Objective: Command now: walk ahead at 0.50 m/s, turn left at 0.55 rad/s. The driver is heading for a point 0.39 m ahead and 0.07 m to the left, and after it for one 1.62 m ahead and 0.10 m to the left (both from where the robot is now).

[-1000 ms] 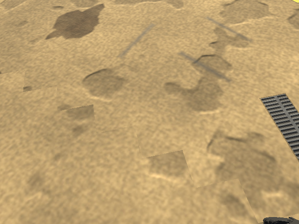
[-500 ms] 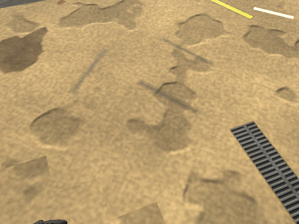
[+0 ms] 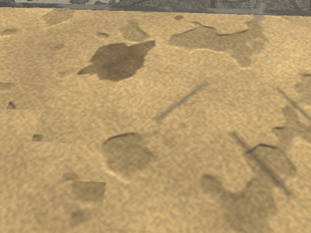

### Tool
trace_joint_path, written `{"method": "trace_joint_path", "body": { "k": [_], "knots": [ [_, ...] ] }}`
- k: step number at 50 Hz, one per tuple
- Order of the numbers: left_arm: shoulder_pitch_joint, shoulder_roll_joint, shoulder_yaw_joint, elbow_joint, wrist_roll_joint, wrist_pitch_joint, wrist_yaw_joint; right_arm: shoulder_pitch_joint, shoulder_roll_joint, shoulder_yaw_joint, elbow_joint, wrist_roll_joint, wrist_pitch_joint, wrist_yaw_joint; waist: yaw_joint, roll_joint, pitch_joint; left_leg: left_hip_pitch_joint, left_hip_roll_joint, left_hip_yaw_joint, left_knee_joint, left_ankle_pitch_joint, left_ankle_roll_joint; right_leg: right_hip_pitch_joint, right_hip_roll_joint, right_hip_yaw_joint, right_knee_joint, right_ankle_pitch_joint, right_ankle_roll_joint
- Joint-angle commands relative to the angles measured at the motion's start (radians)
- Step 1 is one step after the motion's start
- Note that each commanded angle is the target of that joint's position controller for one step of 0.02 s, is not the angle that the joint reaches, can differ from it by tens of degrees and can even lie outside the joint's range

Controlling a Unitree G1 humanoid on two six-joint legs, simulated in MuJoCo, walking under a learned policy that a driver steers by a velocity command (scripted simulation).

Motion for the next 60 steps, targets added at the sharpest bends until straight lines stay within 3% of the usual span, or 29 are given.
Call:
{"method": "trace_joint_path", "body": {
  "k": [1,3,5,7,8,9,10,11,12,14,18,23,28,30,31,32,33,34,36,38,41,45,48,49,50,51,52,54,60],
  "knots": [
    [-0.036,0.174,0.042,-0.056,-0.015,-0.002,0.007,-0.099,-0.028,0.003,-0.097,0.0,-0.01,0.019,-0.001,-0.08,0.059,0.006,-0.002,0.036,-0.094,0.015,0.022,-0.012,-0.297,0.067,-0.087,0.289,-0.149],
    [-0.023,0.19,0.049,-0.044,-0.027,0.013,0.008,-0.126,-0.042,-0.001,-0.123,0.0,-0.008,0.027,-0.003,-0.09,0.064,0.006,-0.019,0.062,-0.129,-0.061,0.048,0.054,-0.318,0.049,-0.039,0.361,-0.132],
    [-0.039,0.219,0.057,-0.045,-0.036,0.027,0.011,-0.088,-0.07,-0.016,-0.132,-0.002,-0.003,0.031,-0.044,-0.118,0.019,0.106,-0.077,0.118,-0.142,-0.164,0.087,0.088,-0.319,0.017,0.085,0.655,-0.109],
    [-0.063,0.216,0.052,-0.053,-0.044,0.042,0.014,0.158,-0.149,-0.066,-0.074,0.004,0.002,0.02,-0.185,-0.101,-0.12,0.458,-0.178,0.166,-0.221,-0.133,0.148,0.002,-0.262,-0.039,0.435,0.832,-0.059],
    [-0.042,0.169,0.031,-0.071,-0.015,0.036,0.016,0.319,-0.248,-0.105,-0.036,0.008,0.011,-0.002,-0.24,0.019,-0.212,0.763,-0.067,-0.047,-0.247,-0.113,0.21,-0.252,-0.216,-0.046,0.756,0.512,-0.004],
    [0.039,0.026,-0.014,-0.132,0.017,0.006,0.005,0.268,-0.352,-0.112,-0.052,0.011,-0.001,-0.003,-0.105,0.258,-0.3,1.044,0.166,-0.63,-0.373,-0.304,0.401,-0.685,-0.006,0.09,1.079,-0.353,0.053],
    [-0.079,0.113,-0.004,-0.141,-0.025,-0.031,-0.007,0.293,-0.259,-0.084,-0.083,0.002,-0.018,0.005,-0.188,0.113,-0.372,1.069,0.212,-0.781,-0.509,-0.4,0.405,-0.793,-0.009,0.296,1.163,-0.362,0.032],
    [-0.158,0.152,0.007,-0.166,-0.058,-0.049,-0.013,0.26,-0.203,-0.068,-0.073,-0.006,-0.034,0.009,-0.19,0.068,-0.232,0.981,0.191,-0.642,-0.52,-0.321,0.359,-0.868,-0.049,0.291,1.142,-0.262,0.006],
    [-0.159,0.14,0.002,-0.16,-0.042,-0.058,-0.006,0.202,-0.173,-0.058,-0.079,-0.002,-0.04,0.007,-0.146,0.0,-0.163,0.842,0.149,-0.525,-0.51,-0.227,0.325,-0.824,-0.093,0.293,1.059,-0.174,-0.007],
    [-0.134,0.157,0.016,-0.142,-0.004,-0.044,0.002,0.082,-0.118,-0.038,-0.117,-0.019,-0.039,-0.002,-0.066,0.007,-0.086,0.606,0.087,-0.368,-0.527,0.042,0.291,-0.672,-0.138,0.299,0.934,-0.091,0.008],
    [-0.139,0.109,0.008,-0.156,0.014,-0.001,0.01,0.082,-0.168,-0.053,-0.119,-0.02,-0.035,-0.029,-0.035,-0.015,-0.073,0.454,0.026,-0.201,-0.506,0.499,0.279,-0.581,-0.089,0.253,0.764,-0.01,0.07],
    [-0.245,0.062,-0.019,-0.165,0.0,-0.001,-0.017,0.134,-0.127,-0.039,-0.085,-0.01,-0.006,-0.058,-0.104,0.052,-0.114,0.466,-0.032,-0.102,-0.469,0.393,0.187,-0.469,-0.033,0.226,0.416,0.356,0.069],
    [-0.246,0.114,-0.005,-0.164,0.005,-0.016,-0.043,0.13,-0.108,-0.022,-0.042,-0.032,-0.017,-0.049,-0.099,0.054,-0.091,0.589,0.049,-0.153,-0.369,0.374,0.173,-0.449,-0.039,0.244,0.304,0.274,-0.014],
    [-0.162,0.151,0.01,-0.141,0.016,-0.021,-0.04,0.116,-0.11,-0.02,-0.038,-0.029,-0.019,-0.051,-0.054,0.014,-0.12,0.588,-0.019,-0.108,-0.216,0.4,0.119,-0.306,-0.034,0.242,0.213,0.488,-0.063],
    [-0.145,0.218,0.023,-0.155,0.025,-0.021,-0.037,0.173,-0.105,-0.019,-0.051,-0.046,-0.025,-0.054,-0.087,-0.088,-0.189,0.498,-0.111,-0.068,-0.048,0.218,0.069,-0.143,-0.133,0.369,0.27,0.847,-0.136],
    [-0.098,0.22,0.022,-0.158,0.03,-0.007,-0.033,0.246,-0.085,-0.009,-0.047,-0.043,-0.027,-0.058,-0.081,-0.224,-0.295,0.304,-0.196,-0.016,0.224,-0.173,-0.011,0.058,-0.301,0.587,0.271,0.995,-0.31],
    [-0.051,0.159,0.006,-0.147,0.011,0.008,-0.034,0.196,-0.109,-0.008,-0.063,-0.045,-0.016,-0.053,-0.042,-0.279,-0.327,0.186,-0.229,-0.046,0.361,-0.629,-0.044,0.099,-0.36,0.758,0.185,0.918,-0.374],
    [-0.087,0.155,0.004,-0.156,-0.009,0.02,-0.033,0.174,-0.137,-0.018,-0.07,-0.026,0.003,-0.049,-0.054,-0.191,-0.289,0.128,-0.184,-0.094,0.448,-0.623,-0.046,0.053,-0.347,0.77,0.164,0.614,-0.345],
    [-0.163,0.161,0.006,-0.186,-0.017,0.049,-0.024,0.096,-0.126,-0.022,-0.081,-0.018,0.04,-0.056,-0.06,-0.093,-0.149,0.087,-0.146,-0.079,0.424,-0.544,-0.049,-0.149,-0.284,0.693,0.091,0.233,-0.269],
    [-0.21,0.166,0.011,-0.203,-0.007,0.076,-0.01,0.078,-0.092,-0.018,-0.089,-0.023,0.054,-0.065,-0.084,-0.136,-0.091,0.176,-0.138,-0.047,0.224,-0.467,-0.048,-0.3,-0.19,0.617,0.037,0.036,-0.206],
    [-0.197,0.176,0.026,-0.214,-0.005,0.095,0.008,0.092,-0.056,-0.01,-0.078,-0.025,0.04,-0.068,-0.076,-0.198,-0.137,0.286,-0.166,-0.026,0.049,-0.402,-0.059,-0.32,-0.141,0.578,0.041,0.036,-0.197],
    [-0.182,0.187,0.037,-0.226,-0.018,0.109,0.017,0.078,-0.071,-0.016,-0.083,-0.021,0.024,-0.059,-0.059,-0.204,-0.165,0.344,-0.174,-0.037,-0.117,-0.317,-0.05,-0.296,-0.151,0.647,0.056,-0.015,-0.189],
    [-0.186,0.176,0.036,-0.235,-0.029,0.128,0.025,0.129,-0.083,-0.028,-0.067,-0.02,0.009,-0.048,-0.094,-0.194,-0.14,0.488,-0.162,-0.017,-0.35,-0.2,-0.005,-0.373,-0.097,0.642,0.105,-0.11,-0.128],
    [-0.166,0.144,0.027,-0.238,-0.027,0.129,0.026,0.161,-0.141,-0.044,-0.071,-0.034,0.008,-0.053,-0.095,-0.114,-0.141,0.574,-0.02,-0.131,-0.429,-0.235,0.047,-0.467,-0.047,0.589,0.211,-0.202,-0.077],
    [-0.196,0.105,0.019,-0.277,-0.029,0.121,0.023,0.15,-0.228,-0.064,-0.071,-0.064,0.016,-0.057,-0.073,0.166,-0.081,0.552,0.177,-0.38,-0.528,-0.245,0.174,-0.648,0.104,0.373,0.439,-0.293,-0.021],
    [-0.17,0.157,0.035,-0.273,-0.014,0.106,0.019,0.09,-0.204,-0.058,-0.1,-0.09,0.009,-0.057,-0.069,0.224,-0.081,0.477,0.289,-0.496,-0.555,-0.145,0.264,-0.646,0.075,0.346,0.698,-0.341,0.018],
    [-0.126,0.194,0.053,-0.242,-0.018,0.107,0.015,0.023,-0.144,-0.039,-0.128,-0.081,0.003,-0.065,-0.039,0.141,-0.082,0.464,0.249,-0.411,-0.53,-0.071,0.249,-0.629,0.055,0.37,0.831,-0.289,0.031],
    [-0.062,0.174,0.055,-0.194,-0.018,0.13,0.022,-0.043,-0.101,-0.026,-0.141,-0.041,-0.003,-0.072,-0.019,0.071,-0.066,0.502,0.148,-0.233,-0.482,0.007,0.173,-0.652,0.044,0.346,0.948,-0.187,0.066],
    [-0.196,0.097,0.019,-0.28,-0.032,0.139,0.004,0.072,-0.137,-0.038,-0.113,-0.038,0.025,-0.084,-0.112,0.121,-0.076,0.655,0.146,-0.086,-0.452,0.188,0.21,-0.667,-0.02,0.257,0.781,-0.13,0.126]
  ]
}}
Keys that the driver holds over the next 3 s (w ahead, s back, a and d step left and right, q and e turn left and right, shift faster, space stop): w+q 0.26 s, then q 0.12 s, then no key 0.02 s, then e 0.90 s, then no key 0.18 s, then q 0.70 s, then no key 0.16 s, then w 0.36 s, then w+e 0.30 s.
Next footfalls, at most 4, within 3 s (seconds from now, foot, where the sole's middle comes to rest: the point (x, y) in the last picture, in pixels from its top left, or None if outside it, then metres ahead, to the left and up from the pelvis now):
0.16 left None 0.24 0.14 -0.78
0.60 right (168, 228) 0.50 0.01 -0.78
0.98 left None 0.42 0.23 -0.78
1.40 right None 0.39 -0.04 -0.78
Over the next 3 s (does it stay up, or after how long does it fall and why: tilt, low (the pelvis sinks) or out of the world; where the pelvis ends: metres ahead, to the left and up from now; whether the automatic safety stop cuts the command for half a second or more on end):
stays up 0.52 0.12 -0.01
